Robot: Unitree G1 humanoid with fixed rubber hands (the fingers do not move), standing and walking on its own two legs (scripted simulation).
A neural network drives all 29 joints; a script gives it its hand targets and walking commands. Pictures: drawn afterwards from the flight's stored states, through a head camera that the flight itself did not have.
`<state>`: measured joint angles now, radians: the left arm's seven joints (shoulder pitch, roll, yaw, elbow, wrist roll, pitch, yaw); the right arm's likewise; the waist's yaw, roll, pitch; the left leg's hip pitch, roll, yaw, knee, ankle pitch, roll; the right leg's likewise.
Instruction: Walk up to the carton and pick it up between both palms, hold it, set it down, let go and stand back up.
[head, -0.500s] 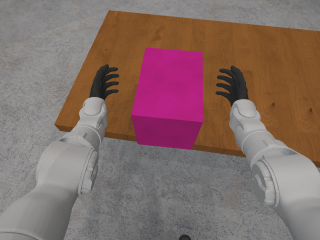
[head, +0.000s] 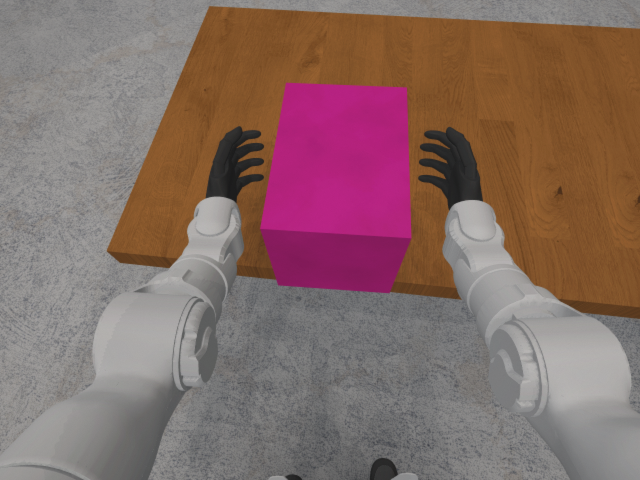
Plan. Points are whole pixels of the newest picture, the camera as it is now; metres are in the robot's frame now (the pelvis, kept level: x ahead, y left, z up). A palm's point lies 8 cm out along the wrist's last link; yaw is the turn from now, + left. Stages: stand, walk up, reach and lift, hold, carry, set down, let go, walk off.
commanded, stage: reach and lift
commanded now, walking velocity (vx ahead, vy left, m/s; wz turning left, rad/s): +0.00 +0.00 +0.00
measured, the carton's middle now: (339, 191) +0.51 +0.01 -0.01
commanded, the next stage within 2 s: none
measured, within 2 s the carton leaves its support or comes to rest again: neither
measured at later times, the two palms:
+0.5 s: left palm (236, 205) +0.44 +0.14 +0.04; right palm (449, 211) +0.44 -0.12 +0.04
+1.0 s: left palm (237, 206) +0.44 +0.14 +0.04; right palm (448, 213) +0.43 -0.12 +0.04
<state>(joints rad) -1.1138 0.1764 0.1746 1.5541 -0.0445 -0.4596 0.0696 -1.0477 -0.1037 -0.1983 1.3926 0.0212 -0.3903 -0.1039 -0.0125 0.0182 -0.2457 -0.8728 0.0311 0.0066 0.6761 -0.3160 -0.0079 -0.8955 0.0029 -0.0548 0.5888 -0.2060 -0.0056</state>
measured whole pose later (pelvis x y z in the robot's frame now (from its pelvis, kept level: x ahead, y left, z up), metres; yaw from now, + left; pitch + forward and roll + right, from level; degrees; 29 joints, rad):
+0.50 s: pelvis +0.01 +0.00 +0.03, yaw +1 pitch +21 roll -2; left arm -0.94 -0.07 0.68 1.16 0.53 -0.33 0.07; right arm -0.89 0.14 -0.88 1.05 -0.69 -0.37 -0.05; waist 0.01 0.00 -0.09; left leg -0.59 0.03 0.01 0.46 -0.23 0.00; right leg -0.59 0.01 -0.06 0.34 -0.11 0.00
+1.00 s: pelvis +0.01 +0.00 +0.03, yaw +3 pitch +20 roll -1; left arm -0.90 -0.10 0.68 1.11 0.54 -0.32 0.05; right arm -0.84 0.19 -0.89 0.99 -0.69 -0.38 -0.07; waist -0.01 -0.02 -0.08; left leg -0.55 0.02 -0.03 0.43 -0.23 -0.01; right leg -0.55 0.00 -0.09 0.33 -0.13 -0.01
